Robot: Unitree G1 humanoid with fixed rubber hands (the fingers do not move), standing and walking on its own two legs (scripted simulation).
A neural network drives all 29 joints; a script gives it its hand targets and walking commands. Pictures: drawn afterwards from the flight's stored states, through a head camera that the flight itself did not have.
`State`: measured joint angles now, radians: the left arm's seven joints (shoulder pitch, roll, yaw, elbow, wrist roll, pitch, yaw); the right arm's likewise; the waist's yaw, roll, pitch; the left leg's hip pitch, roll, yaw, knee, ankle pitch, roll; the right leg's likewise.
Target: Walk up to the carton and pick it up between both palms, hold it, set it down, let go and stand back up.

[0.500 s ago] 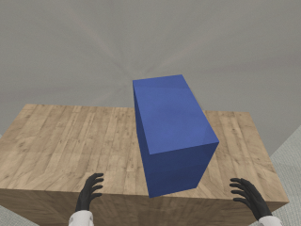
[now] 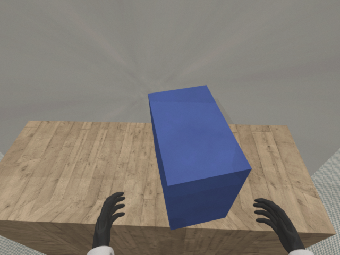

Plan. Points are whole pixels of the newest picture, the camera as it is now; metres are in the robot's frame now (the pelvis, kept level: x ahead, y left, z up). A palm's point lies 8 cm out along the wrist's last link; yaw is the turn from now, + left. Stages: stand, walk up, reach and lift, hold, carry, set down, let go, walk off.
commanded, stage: reach and lift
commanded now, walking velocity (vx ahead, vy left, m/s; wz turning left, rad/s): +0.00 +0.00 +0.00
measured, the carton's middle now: (188, 158) +0.38 -0.03 -0.02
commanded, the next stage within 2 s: none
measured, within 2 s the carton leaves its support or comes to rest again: neither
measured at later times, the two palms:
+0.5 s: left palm (110, 197) +0.24 +0.15 +0.04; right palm (280, 198) +0.24 -0.22 +0.03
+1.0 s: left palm (109, 163) +0.29 +0.15 +0.11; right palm (274, 159) +0.30 -0.21 +0.09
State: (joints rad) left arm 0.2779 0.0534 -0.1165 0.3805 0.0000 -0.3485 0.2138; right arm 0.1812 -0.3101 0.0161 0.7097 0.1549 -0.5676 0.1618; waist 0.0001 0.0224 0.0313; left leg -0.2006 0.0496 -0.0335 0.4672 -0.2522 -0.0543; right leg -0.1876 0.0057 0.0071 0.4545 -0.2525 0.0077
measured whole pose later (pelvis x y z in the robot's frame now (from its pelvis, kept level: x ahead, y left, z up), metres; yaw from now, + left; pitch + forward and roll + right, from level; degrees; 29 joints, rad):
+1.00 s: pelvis -0.01 +0.00 +0.00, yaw +0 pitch -2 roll +0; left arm -0.17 0.03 -0.06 -0.06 0.00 0.53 0.26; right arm -0.20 -0.31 0.02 0.25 0.21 0.15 0.02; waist 0.00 0.01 0.01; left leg -0.17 0.05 -0.03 0.40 -0.20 -0.05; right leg -0.17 0.01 0.01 0.40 -0.21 0.01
